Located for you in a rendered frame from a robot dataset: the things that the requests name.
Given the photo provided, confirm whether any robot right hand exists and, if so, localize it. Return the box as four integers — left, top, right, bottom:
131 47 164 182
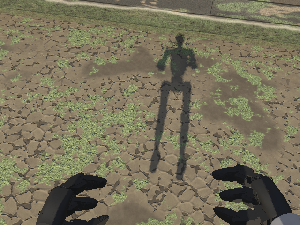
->
212 164 293 225

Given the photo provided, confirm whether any robot right forearm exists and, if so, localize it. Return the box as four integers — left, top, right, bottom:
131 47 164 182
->
270 213 300 225

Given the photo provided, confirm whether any robot left hand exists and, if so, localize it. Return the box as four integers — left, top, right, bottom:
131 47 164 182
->
36 172 109 225

